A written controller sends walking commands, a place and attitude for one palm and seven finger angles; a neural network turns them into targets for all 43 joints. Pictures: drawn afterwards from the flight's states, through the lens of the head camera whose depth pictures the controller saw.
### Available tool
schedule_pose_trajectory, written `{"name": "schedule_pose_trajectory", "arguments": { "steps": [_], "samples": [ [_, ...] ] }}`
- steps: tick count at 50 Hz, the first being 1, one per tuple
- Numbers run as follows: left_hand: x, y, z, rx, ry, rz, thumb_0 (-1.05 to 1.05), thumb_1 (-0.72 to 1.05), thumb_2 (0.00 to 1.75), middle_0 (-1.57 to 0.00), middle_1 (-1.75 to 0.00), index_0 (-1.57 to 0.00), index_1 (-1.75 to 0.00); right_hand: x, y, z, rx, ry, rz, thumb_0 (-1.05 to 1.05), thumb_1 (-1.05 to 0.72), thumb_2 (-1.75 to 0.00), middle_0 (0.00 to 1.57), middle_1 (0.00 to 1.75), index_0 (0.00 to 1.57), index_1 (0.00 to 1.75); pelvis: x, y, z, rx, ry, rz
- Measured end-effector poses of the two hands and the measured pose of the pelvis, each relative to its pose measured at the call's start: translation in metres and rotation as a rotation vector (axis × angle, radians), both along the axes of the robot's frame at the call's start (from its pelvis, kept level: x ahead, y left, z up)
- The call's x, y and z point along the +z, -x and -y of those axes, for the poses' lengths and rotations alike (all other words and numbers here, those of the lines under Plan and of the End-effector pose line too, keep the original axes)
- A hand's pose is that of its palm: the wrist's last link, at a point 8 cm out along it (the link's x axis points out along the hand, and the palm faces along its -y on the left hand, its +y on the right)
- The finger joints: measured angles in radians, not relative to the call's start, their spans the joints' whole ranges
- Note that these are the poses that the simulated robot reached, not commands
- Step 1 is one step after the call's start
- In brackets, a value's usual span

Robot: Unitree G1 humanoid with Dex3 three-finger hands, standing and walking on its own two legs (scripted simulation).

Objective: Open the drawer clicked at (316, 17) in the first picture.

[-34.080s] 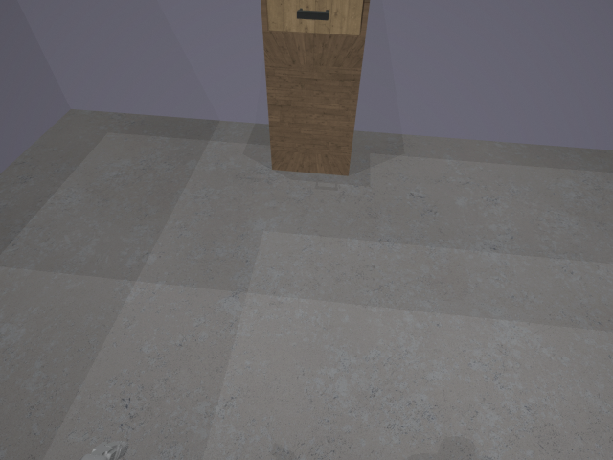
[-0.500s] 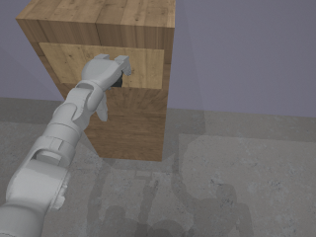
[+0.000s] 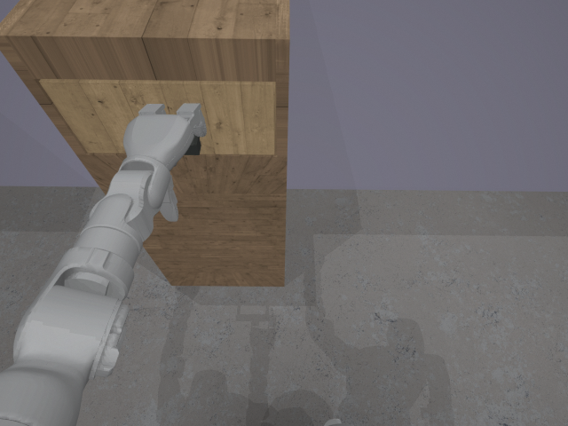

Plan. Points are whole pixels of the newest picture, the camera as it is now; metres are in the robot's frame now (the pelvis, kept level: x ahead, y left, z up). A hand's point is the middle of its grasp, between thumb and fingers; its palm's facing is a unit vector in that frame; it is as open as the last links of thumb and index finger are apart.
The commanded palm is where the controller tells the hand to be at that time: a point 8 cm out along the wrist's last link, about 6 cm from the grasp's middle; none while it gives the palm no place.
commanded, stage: lower the fingers behind the handle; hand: left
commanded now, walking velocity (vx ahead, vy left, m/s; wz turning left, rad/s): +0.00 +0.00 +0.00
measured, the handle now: (166, 135) +0.57 +0.18 +0.04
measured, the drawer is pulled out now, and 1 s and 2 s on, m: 0.00 0.00 0.00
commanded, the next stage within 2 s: lift the hand off the handle in 0.88 s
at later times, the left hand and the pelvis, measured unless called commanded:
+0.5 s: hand (167, 160) +0.50 +0.16 +0.06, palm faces -0.06 +0.01 -1.00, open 13.9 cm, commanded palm +0.47 +0.17 +0.07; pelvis -0.02 -0.01 -0.01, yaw +0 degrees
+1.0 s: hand (166, 164) +0.50 +0.17 +0.05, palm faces -0.03 -0.02 -1.00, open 14.1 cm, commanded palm +0.47 +0.17 +0.07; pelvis -0.02 +0.01 -0.01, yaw -1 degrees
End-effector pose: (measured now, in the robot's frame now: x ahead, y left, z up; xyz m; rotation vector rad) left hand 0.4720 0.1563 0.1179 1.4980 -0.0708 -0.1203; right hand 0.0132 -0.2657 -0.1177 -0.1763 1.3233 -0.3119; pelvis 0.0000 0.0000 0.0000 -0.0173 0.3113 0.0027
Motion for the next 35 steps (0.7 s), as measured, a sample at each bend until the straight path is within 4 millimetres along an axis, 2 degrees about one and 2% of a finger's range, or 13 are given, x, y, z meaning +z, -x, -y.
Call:
{"name": "schedule_pose_trajectory", "arguments": {
  "steps": [7, 15, 27, 35],
  "samples": [
    [-0.009, 0.002, 0.002, 0.053, -0.05, 0.081, 0.0, -0.49, 0.3, -0.29, -1.25, -0.32, -1.21, -0.005, 0.005, 0.003, 0.009, -0.011, -0.004, 0.0, -0.91, -0.9, 0.21, 0.3, 0.21, 0.3, -0.005, 0.008, 0.001, -0.003, -0.002, -0.028],
    [-0.004, -0.007, 0.001, 0.145, -0.091, 0.021, 0.0, -0.49, 0.3, -0.31, -1.23, -0.31, -1.26, -0.001, 0.016, 0.005, -0.02, 0.002, 0.005, 0.0, -0.91, -0.9, 0.21, 0.3, 0.21, 0.3, -0.003, 0.015, 0.005, -0.003, -0.002, -0.027],
    [-0.004, -0.009, -0.006, 0.087, -0.079, -0.021, 0.0, -0.49, 0.3, -0.24, -1.29, -0.28, -1.19, -0.003, 0.049, 0.011, -0.034, 0.03, -0.047, 0.0, -0.91, -0.9, 0.21, 0.3, 0.21, 0.3, -0.011, 0.022, 0.005, -0.01, -0.003, -0.042],
    [-0.008, -0.005, -0.008, 0.069, -0.059, 0.027, 0.0, -0.49, 0.3, -0.22, -1.3, -0.27, -1.18, -0.007, 0.051, 0.008, -0.028, 0.024, -0.061, 0.0, -0.91, -0.9, 0.21, 0.3, 0.21, 0.3, -0.015, 0.024, 0.003, -0.008, 0.002, -0.056]
  ]
}}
